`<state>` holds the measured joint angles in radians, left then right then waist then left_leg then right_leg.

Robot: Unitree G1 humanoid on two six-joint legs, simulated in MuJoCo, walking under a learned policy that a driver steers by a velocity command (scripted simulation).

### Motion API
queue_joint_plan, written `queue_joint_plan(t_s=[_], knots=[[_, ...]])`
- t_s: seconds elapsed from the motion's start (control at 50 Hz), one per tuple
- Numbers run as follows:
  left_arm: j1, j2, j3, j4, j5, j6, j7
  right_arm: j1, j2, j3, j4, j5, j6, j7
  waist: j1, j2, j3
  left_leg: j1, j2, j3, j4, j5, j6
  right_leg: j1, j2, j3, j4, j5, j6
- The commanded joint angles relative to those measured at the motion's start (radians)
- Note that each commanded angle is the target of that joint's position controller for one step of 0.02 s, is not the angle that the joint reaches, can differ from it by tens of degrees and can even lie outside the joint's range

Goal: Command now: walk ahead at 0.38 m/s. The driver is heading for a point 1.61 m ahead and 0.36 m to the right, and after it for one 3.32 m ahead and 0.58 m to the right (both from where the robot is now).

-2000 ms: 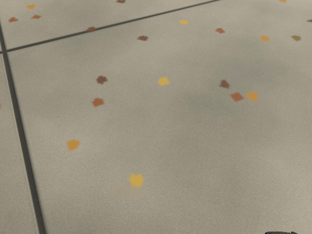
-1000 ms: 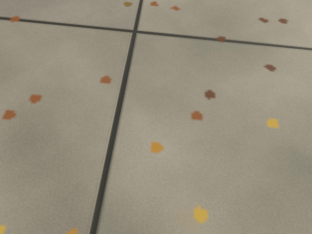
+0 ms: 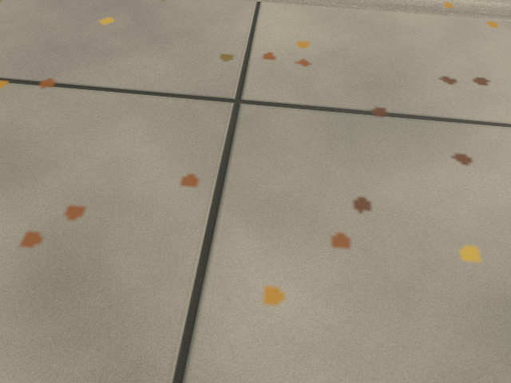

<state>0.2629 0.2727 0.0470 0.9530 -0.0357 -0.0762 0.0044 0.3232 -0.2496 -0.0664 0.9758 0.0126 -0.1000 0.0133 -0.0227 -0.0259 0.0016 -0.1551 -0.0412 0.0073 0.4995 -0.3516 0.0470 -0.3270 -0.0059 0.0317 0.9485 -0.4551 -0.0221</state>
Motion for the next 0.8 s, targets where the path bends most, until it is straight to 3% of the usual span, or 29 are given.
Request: queue_joint_plan(t_s=[0.02, 0.06, 0.1, 0.16, 0.22, 0.26, 0.3, 0.32, 0.34, 0.36, 0.38, 0.4, 0.42, 0.44, 0.46, 0.48, 0.5, 0.54, 0.6, 0.68, 0.8], knots=[[-0.163, 0.092, 0.016, -0.125, -0.009, -0.047, -0.016, 0.126, -0.120, -0.014, -0.008, -0.007, -0.012, 0.006, -0.043, 0.082, 0.057, 0.428, 0.351, -0.443, -0.249, 0.335, 0.203, -0.624, -0.073, 0.033, 0.221, 0.055, -0.047], [-0.191, 0.068, 0.013, -0.138, 0.009, -0.043, -0.032, 0.136, -0.086, 0.003, -0.004, -0.005, 0.005, 0.002, -0.037, 0.102, 0.060, 0.355, 0.302, -0.313, -0.279, 0.481, 0.166, -0.563, -0.107, -0.002, 0.148, 0.148, -0.037], [-0.240, 0.042, 0.004, -0.160, 0.016, -0.035, -0.045, 0.122, -0.095, 0.006, -0.011, -0.005, 0.019, -0.012, -0.036, 0.103, 0.080, 0.267, 0.265, -0.231, -0.329, 0.464, 0.161, -0.503, -0.101, -0.044, 0.013, 0.237, 0.001], [-0.363, 0.006, -0.017, -0.212, 0.017, -0.029, -0.049, 0.119, -0.141, 0.002, -0.018, -0.009, 0.020, -0.031, -0.056, 0.102, 0.115, 0.095, 0.212, -0.133, -0.392, 0.414, 0.139, -0.321, -0.047, -0.098, -0.262, 0.409, 0.027], [-0.399, 0.046, -0.011, -0.238, 0.005, -0.021, -0.047, 0.158, -0.160, -0.005, 0.003, 0.005, 0.011, -0.033, -0.049, 0.136, 0.140, 0.093, 0.250, -0.122, -0.430, 0.378, 0.129, -0.227, -0.028, -0.080, -0.375, 0.493, 0.007], [-0.393, 0.079, 0.000, -0.248, 0.005, -0.022, -0.049, 0.147, -0.159, -0.009, 0.007, 0.010, 0.012, -0.031, -0.020, 0.133, 0.132, 0.168, 0.279, -0.108, -0.387, 0.484, 0.107, -0.209, -0.025, -0.063, -0.419, 0.484, -0.026], [-0.295, 0.120, 0.022, -0.229, 0.009, -0.022, -0.046, 0.124, -0.180, -0.018, 0.001, 0.001, 0.023, -0.031, 0.045, 0.153, 0.039, 0.236, 0.283, -0.078, -0.237, 0.819, 0.080, -0.077, 0.015, -0.084, -0.409, 0.428, -0.063], [-0.156, 0.149, 0.043, -0.188, 0.008, -0.017, -0.040, 0.115, -0.175, -0.017, -0.003, -0.005, 0.033, -0.031, 0.116, 0.153, -0.048, 0.216, 0.254, -0.050, -0.070, 0.955, 0.060, 0.093, 0.045, -0.107, -0.403, 0.405, -0.090], [0.012, 0.182, 0.061, -0.142, 0.008, -0.011, -0.031, 0.110, -0.161, -0.010, -0.015, -0.013, 0.040, -0.032, 0.189, 0.136, -0.146, 0.075, 0.215, -0.031, 0.154, 0.878, 0.031, 0.344, -0.004, -0.056, -0.383, 0.394, -0.122], [0.145, 0.276, 0.080, -0.117, 0.036, -0.007, -0.025, 0.221, -0.047, 0.022, -0.038, -0.023, 0.030, -0.023, 0.155, -0.098, -0.317, -0.284, 0.081, -0.005, 0.564, 0.418, -0.022, 0.727, -0.273, 0.356, -0.413, 0.228, -0.257], [0.160, 0.228, 0.063, -0.100, 0.031, -0.005, -0.035, 0.245, -0.011, 0.036, -0.017, -0.001, 0.005, -0.015, 0.140, -0.241, -0.424, -0.442, -0.025, -0.114, 0.797, -0.192, -0.031, 0.777, -0.394, 0.760, -0.652, 0.004, -0.332], [0.064, 0.169, 0.044, -0.111, 0.019, -0.011, -0.039, 0.139, -0.117, 0.007, -0.049, 0.028, -0.014, -0.010, 0.132, -0.158, -0.229, -0.551, 0.042, -0.148, 0.884, -0.160, -0.009, 0.618, -0.356, 0.682, -0.703, -0.091, -0.273], [-0.021, 0.134, 0.034, -0.129, 0.022, -0.016, -0.039, 0.047, -0.145, 0.001, -0.077, 0.041, -0.022, -0.011, 0.106, -0.084, -0.103, -0.560, 0.095, -0.114, 0.865, -0.072, 0.010, 0.448, -0.325, 0.529, -0.723, -0.037, -0.238], [-0.088, 0.113, 0.026, -0.135, 0.032, -0.023, -0.043, 0.011, -0.135, -0.001, -0.085, 0.031, -0.021, -0.019, 0.066, -0.011, -0.029, -0.514, 0.141, -0.095, 0.799, 0.009, 0.010, 0.284, -0.286, 0.407, -0.752, 0.090, -0.221], [-0.124, 0.092, 0.020, -0.138, 0.045, -0.032, -0.046, 0.021, -0.127, -0.009, -0.081, 0.014, -0.010, -0.026, 0.027, -0.022, -0.011, -0.446, 0.177, -0.100, 0.740, 0.058, 0.012, 0.182, -0.246, 0.322, -0.775, 0.172, -0.204], [-0.138, 0.085, 0.019, -0.133, 0.050, -0.036, -0.049, 0.048, -0.104, -0.007, -0.074, 0.007, 0.005, -0.029, 0.001, -0.046, -0.009, -0.388, 0.192, -0.104, 0.710, 0.078, 0.009, 0.116, -0.224, 0.273, -0.801, 0.205, -0.203], [-0.136, 0.082, 0.018, -0.126, 0.046, -0.040, -0.050, 0.062, -0.083, -0.005, -0.071, 0.006, 0.016, -0.030, -0.012, -0.049, -0.005, -0.369, 0.199, -0.100, 0.678, 0.082, 0.003, 0.083, -0.212, 0.238, -0.822, 0.226, -0.210], [-0.106, 0.101, 0.021, -0.107, 0.042, -0.046, -0.044, 0.019, -0.085, -0.009, -0.091, 0.000, 0.029, -0.035, -0.015, -0.041, 0.024, -0.410, 0.208, -0.086, 0.607, 0.134, -0.015, 0.053, -0.203, 0.183, -0.858, 0.259, -0.223], [-0.035, 0.135, 0.029, -0.083, 0.039, -0.042, -0.022, -0.107, -0.096, -0.013, -0.137, -0.014, 0.026, -0.034, 0.016, -0.008, 0.053, -0.526, 0.215, -0.083, 0.432, 0.302, -0.045, 0.110, -0.203, 0.147, -0.877, 0.322, -0.223], [0.043, 0.150, 0.029, -0.058, 0.027, -0.031, -0.005, -0.247, -0.067, 0.000, -0.178, -0.009, 0.009, -0.019, 0.067, -0.005, 0.064, -0.498, 0.172, -0.038, 0.185, 0.484, -0.053, 0.161, -0.168, 0.060, -0.871, 0.388, -0.183], [0.160, 0.160, 0.033, -0.007, 0.019, 0.002, -0.001, -0.412, -0.069, 0.016, -0.252, 0.006, -0.006, 0.018, 0.117, -0.011, 0.093, -0.532, 0.129, -0.021, 0.016, 0.401, -0.031, 0.369, -0.232, 0.062, -0.780, 0.468, -0.177]])
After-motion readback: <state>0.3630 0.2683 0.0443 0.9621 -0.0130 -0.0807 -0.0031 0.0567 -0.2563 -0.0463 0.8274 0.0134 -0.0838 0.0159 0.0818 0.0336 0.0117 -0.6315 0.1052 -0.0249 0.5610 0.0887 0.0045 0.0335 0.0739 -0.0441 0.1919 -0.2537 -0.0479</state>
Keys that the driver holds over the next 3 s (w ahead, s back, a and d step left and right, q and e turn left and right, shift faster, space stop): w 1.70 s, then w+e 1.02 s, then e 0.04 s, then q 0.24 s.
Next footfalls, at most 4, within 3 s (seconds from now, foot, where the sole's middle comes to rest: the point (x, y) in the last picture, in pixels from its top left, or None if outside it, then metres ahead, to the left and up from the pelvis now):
0.34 right None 0.35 -0.15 -0.77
0.90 left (221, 333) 0.66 0.09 -0.77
1.42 right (302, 245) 0.95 -0.16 -0.77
1.98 left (232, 174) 1.26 0.06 -0.77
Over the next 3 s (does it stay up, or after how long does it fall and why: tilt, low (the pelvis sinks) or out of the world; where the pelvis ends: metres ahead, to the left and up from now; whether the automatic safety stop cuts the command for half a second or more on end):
stays up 1.58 -0.24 -0.01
